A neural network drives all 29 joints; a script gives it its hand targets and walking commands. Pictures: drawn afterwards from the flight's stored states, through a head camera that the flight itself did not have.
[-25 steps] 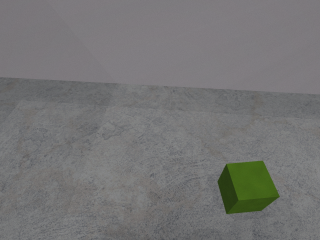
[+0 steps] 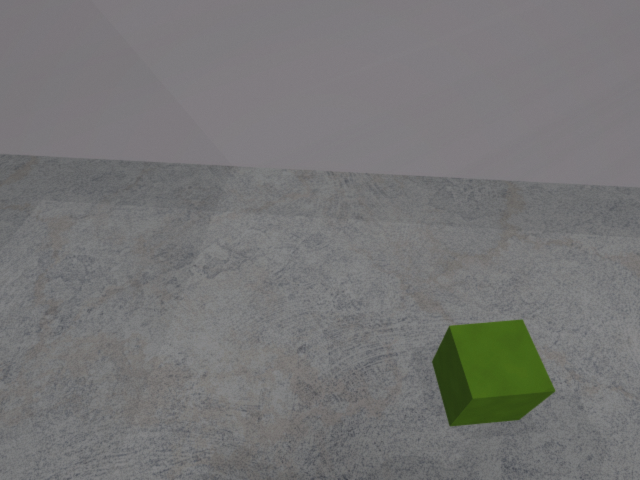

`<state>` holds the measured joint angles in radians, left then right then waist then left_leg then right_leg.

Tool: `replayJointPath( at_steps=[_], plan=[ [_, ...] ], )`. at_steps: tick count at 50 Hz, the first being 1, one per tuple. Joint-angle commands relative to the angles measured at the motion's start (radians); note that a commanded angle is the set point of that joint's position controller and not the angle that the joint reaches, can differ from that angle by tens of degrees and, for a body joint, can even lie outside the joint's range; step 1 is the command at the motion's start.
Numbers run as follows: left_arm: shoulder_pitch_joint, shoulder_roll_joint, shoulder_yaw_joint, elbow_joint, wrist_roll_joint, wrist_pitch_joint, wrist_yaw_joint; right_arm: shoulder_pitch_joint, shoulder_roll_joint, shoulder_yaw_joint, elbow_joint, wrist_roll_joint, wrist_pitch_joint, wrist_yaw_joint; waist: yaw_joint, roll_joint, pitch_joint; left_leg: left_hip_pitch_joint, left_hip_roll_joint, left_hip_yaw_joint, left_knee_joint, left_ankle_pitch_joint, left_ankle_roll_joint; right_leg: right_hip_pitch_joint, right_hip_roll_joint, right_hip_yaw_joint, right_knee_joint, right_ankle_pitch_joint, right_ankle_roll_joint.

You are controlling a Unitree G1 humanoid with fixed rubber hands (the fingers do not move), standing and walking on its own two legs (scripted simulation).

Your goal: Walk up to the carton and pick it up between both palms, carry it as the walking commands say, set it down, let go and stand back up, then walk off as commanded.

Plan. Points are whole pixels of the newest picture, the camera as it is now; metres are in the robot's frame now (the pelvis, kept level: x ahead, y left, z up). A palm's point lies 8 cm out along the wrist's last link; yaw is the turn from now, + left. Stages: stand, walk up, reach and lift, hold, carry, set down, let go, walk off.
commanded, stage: stand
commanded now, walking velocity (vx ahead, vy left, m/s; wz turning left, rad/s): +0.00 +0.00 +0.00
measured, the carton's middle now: (485, 374) +0.48 -0.43 -0.65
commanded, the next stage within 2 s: walk off in 0.30 s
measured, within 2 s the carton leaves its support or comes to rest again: neither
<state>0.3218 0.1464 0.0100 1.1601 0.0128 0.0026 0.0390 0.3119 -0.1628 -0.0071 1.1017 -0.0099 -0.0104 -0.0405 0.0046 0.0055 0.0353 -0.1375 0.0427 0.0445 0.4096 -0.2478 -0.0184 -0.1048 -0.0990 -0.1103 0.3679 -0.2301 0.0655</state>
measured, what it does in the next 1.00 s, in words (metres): shifts its weight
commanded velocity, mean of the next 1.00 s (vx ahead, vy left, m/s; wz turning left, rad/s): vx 0.10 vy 0.00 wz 0.00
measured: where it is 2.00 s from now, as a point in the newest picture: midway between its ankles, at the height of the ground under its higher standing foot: outside the picture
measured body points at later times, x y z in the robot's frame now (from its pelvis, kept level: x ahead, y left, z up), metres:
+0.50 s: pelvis -0.01 +0.00 +0.00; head +0.00 +0.00 +0.45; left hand -0.02 +0.25 -0.16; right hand -0.01 -0.26 -0.15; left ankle -0.02 +0.13 -0.74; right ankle -0.02 -0.15 -0.74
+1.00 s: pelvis +0.08 -0.02 -0.02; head +0.10 -0.03 +0.43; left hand +0.08 +0.22 -0.17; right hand +0.04 -0.25 -0.18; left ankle -0.01 +0.12 -0.72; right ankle -0.02 -0.15 -0.74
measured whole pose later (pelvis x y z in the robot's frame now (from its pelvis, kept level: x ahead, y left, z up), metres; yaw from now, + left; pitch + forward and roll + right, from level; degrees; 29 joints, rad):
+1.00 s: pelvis +0.08 -0.02 -0.02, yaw -1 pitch +1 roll +0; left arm 0.29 0.17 0.02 1.09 0.01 -0.04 0.03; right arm 0.35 -0.16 -0.02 1.10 -0.01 -0.03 -0.05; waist 0.00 0.01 0.04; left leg -0.23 0.08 0.05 0.76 -0.44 -0.04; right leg -0.11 -0.09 -0.12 0.56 -0.45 0.05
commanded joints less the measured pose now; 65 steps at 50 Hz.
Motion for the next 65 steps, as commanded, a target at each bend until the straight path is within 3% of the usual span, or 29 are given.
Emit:
replayJointPath(
  at_steps=[1, 24, 25, 28, 29, 31, 34, 37, 38, 40, 41, 43, 46, 47, 48, 49, 50, 51, 52, 53, 55, 56, 57, 58, 59, 60, 62, 63, 65],
  plan=[
    [0.084, 0.079, 0.01, -0.003, 0.0, -0.002, 0.002, 0.077, -0.08, -0.011, -0.008, 0.0, -0.004, -0.002, 0.0, -0.006, 0.052, -0.046, 0.064, -0.038, -0.068, 0.207, 0.025, -0.024, -0.038, 0.028, -0.057, 0.127, -0.03],
    [0.023, 0.199, 0.04, -0.091, 0.005, -0.022, 0.0, 0.028, -0.191, -0.041, -0.074, -0.01, -0.024, -0.001, -0.003, 0.0, 0.045, -0.058, 0.078, -0.045, -0.053, 0.184, 0.03, -0.037, -0.044, 0.042, -0.028, 0.1, -0.047],
    [0.077, 0.049, 0.004, -0.043, -0.003, -0.008, -0.005, 0.078, -0.044, -0.003, -0.027, -0.002, -0.01, 0.004, -0.001, 0.0, 0.002, -0.05, 0.075, -0.03, -0.075, 0.091, 0.016, -0.021, -0.043, 0.023, -0.046, 0.021, -0.029],
    [0.069, 0.117, 0.013, -0.059, 0.014, 0.013, -0.012, 0.089, -0.116, -0.02, -0.034, -0.013, 0.017, 0.013, -0.007, 0.01, 0.102, -0.148, 0.056, -0.026, -0.062, -0.377, 0.02, -0.122, -0.018, 0.005, -0.004, -0.383, -0.031],
    [0.055, 0.134, 0.018, -0.071, 0.015, 0.016, -0.016, 0.078, -0.131, -0.024, -0.044, -0.014, 0.021, 0.018, -0.007, 0.004, 0.147, -0.192, 0.059, -0.037, -0.064, -0.458, 0.027, -0.16, -0.02, 0.014, 0.001, -0.46, -0.041],
    [0.056, 0.132, 0.018, -0.082, 0.016, 0.01, -0.023, 0.081, -0.13, -0.024, -0.053, -0.014, 0.015, 0.025, -0.004, 0.001, 0.177, -0.222, 0.067, -0.056, -0.046, -0.464, 0.036, -0.177, -0.025, 0.033, 0.026, -0.464, -0.058],
    [0.083, 0.142, 0.023, -0.085, 0.012, -0.009, -0.03, 0.076, -0.126, -0.026, -0.072, -0.014, -0.005, 0.033, 0.004, -0.007, 0.124, -0.217, 0.063, -0.063, -0.004, -0.403, 0.039, -0.142, -0.037, 0.062, 0.029, -0.399, -0.07],
    [0.074, 0.135, 0.019, -0.087, 0.005, -0.026, -0.027, 0.064, -0.086, -0.017, -0.079, -0.011, -0.025, 0.03, -0.002, -0.053, 0.138, -0.207, 0.031, 0.004, 0.06, -0.182, 0.031, -0.11, -0.056, 0.084, -0.004, -0.262, -0.08],
    [0.067, 0.143, 0.021, -0.091, 0.005, -0.03, -0.025, 0.082, -0.083, -0.016, -0.073, -0.011, -0.032, 0.026, -0.012, -0.058, 0.135, -0.185, 0.03, 0.024, 0.087, -0.082, 0.027, -0.111, -0.062, 0.075, 0.019, -0.143, -0.08],
    [0.084, 0.132, 0.019, -0.084, 0.003, -0.038, -0.015, 0.136, -0.094, -0.018, -0.045, -0.011, -0.043, 0.014, -0.016, 0.017, 0.087, -0.107, 0.067, 0.004, 0.123, 0.261, 0.025, -0.082, -0.04, 0.009, 0.158, 0.185, -0.06],
    [0.087, 0.122, 0.017, -0.081, 0.003, -0.04, -0.009, 0.172, -0.11, -0.022, -0.029, -0.006, -0.044, 0.008, -0.022, 0.057, 0.052, -0.04, 0.082, -0.012, 0.136, 0.438, 0.027, -0.101, -0.031, -0.017, 0.215, 0.25, -0.044],
    [0.079, 0.114, 0.015, -0.083, -0.001, -0.042, -0.006, 0.23, -0.134, -0.028, -0.001, -0.005, -0.042, -0.001, -0.039, 0.117, -0.028, 0.098, 0.127, -0.052, 0.149, 0.729, 0.041, -0.167, -0.008, -0.044, 0.322, 0.207, -0.025],
    [0.039, 0.057, 0.006, -0.093, -0.009, -0.035, -0.012, 0.183, -0.132, -0.025, 0.007, -0.011, -0.028, -0.013, -0.026, 0.157, -0.001, 0.127, 0.189, -0.083, 0.136, 0.966, 0.072, -0.217, 0.035, -0.043, 0.246, -0.123, -0.014],
    [0.069, 0.059, 0.009, -0.085, -0.006, -0.038, -0.01, 0.129, -0.139, -0.028, -0.005, -0.013, -0.024, -0.015, 0.006, 0.133, 0.012, 0.078, 0.173, -0.051, 0.176, 1.024, 0.05, -0.126, 0.025, -0.036, 0.118, 0.023, -0.014],
    [0.144, 0.11, 0.024, -0.06, 0.001, -0.043, -0.004, 0.101, -0.15, -0.038, -0.018, -0.008, -0.025, -0.014, 0.041, 0.059, -0.006, -0.022, 0.132, -0.014, 0.282, 0.897, 0.019, 0.037, 0.003, -0.029, 0.103, 0.352, -0.015],
    [0.27, 0.16, 0.039, -0.015, -0.001, -0.042, 0.005, 0.069, -0.123, -0.04, -0.043, 0.001, -0.028, -0.014, 0.092, -0.103, -0.048, -0.248, 0.077, 0.037, 0.457, 0.524, -0.013, 0.285, -0.079, 0.011, 0.175, 0.835, -0.035],
    [0.344, 0.15, 0.039, 0.018, -0.008, -0.041, 0.008, 0.006, -0.065, -0.034, -0.076, 0.009, -0.025, -0.01, 0.127, -0.296, -0.044, -0.463, -0.012, 0.088, 0.637, -0.287, -0.02, 0.405, -0.231, 0.108, 0.157, 1.286, -0.12],
    [0.348, 0.137, 0.029, 0.017, 0.006, -0.043, 0.007, -0.071, -0.034, -0.022, -0.099, 0.01, -0.021, -0.006, 0.13, -0.215, -0.006, -0.483, 0.033, 0.031, 0.605, -0.369, -0.007, 0.324, -0.29, 0.145, 0.116, 1.287, -0.166],
    [0.28, 0.127, 0.027, -0.003, 0.023, -0.037, 0.012, -0.099, -0.011, -0.019, -0.114, 0.013, -0.02, -0.001, 0.098, -0.168, 0.055, -0.466, 0.045, 0.026, 0.513, -0.34, -0.004, 0.255, -0.267, 0.131, 0.088, 1.086, -0.172],
    [0.191, 0.131, 0.026, -0.034, 0.034, -0.025, 0.017, -0.089, -0.005, -0.018, -0.113, 0.016, -0.017, 0.004, 0.061, -0.17, 0.099, -0.393, 0.041, 0.041, 0.385, -0.297, -0.001, 0.151, -0.218, 0.088, 0.071, 0.891, -0.159],
    [0.085, 0.147, 0.024, -0.07, 0.022, -0.009, 0.021, 0.013, -0.018, -0.027, -0.078, 0.007, -0.006, 0.01, -0.002, -0.212, 0.087, -0.174, -0.018, 0.107, 0.174, -0.096, 0.003, 0.009, -0.122, 0.014, 0.095, 0.716, -0.131],
    [0.063, 0.155, 0.026, -0.075, 0.007, -0.009, 0.018, 0.106, -0.024, -0.035, -0.052, 0.003, -0.004, 0.011, -0.05, -0.19, 0.045, -0.006, -0.034, 0.125, 0.066, 0.113, 0.012, -0.075, -0.102, -0.018, 0.145, 0.661, -0.114],
    [0.053, 0.138, 0.025, -0.09, -0.006, -0.018, 0.011, 0.193, -0.084, -0.052, -0.032, -0.005, -0.009, 0.009, -0.087, -0.103, -0.028, 0.176, 0.014, 0.096, 0.056, 0.372, 0.024, -0.17, -0.071, -0.032, 0.209, 0.474, -0.079],
    [0.07, 0.069, 0.01, -0.117, -0.019, -0.027, 0.005, 0.238, -0.153, -0.064, -0.036, -0.009, -0.017, 0.005, -0.105, 0.086, -0.102, 0.276, 0.218, -0.104, 0.056, 0.739, 0.095, -0.255, 0.003, -0.047, 0.333, 0.118, -0.027],
    [0.076, 0.055, 0.012, -0.121, -0.03, -0.003, 0.006, 0.256, -0.149, -0.058, -0.023, 0.003, -0.014, -0.003, -0.112, 0.212, -0.149, 0.166, 0.34, -0.23, 0.001, 0.896, 0.226, -0.155, 0.052, 0.014, 0.483, -0.354, -0.031],
    [0.068, 0.028, 0.007, -0.127, -0.021, 0.015, 0.01, 0.162, -0.139, -0.05, -0.033, 0.0, -0.012, -0.012, -0.067, 0.198, -0.075, 0.088, 0.353, -0.215, -0.015, 0.828, 0.262, -0.173, 0.034, 0.071, 0.525, -0.444, -0.035],
    [0.081, 0.014, 0.002, -0.121, 0.001, 0.02, 0.012, 0.013, -0.133, -0.045, -0.063, -0.017, -0.002, -0.024, -0.022, 0.163, 0.017, -0.004, 0.279, -0.137, -0.042, 0.641, 0.227, -0.192, 0.014, 0.079, 0.422, -0.431, -0.044],
    [0.11, 0.021, 0.005, -0.114, 0.004, 0.018, 0.009, -0.022, -0.12, -0.04, -0.065, -0.018, 0.003, -0.026, -0.001, 0.157, 0.027, -0.018, 0.241, -0.104, -0.039, 0.631, 0.196, -0.165, 0.017, 0.068, 0.309, -0.365, -0.048],
    [0.189, 0.022, 0.005, -0.083, 0.006, 0.012, 0.006, -0.037, -0.12, -0.042, -0.063, -0.004, 0.012, -0.023, 0.03, 0.125, -0.013, -0.007, 0.178, -0.036, -0.001, 0.516, 0.133, -0.059, 0.046, 0.032, 0.053, -0.03, -0.058]
  ],
)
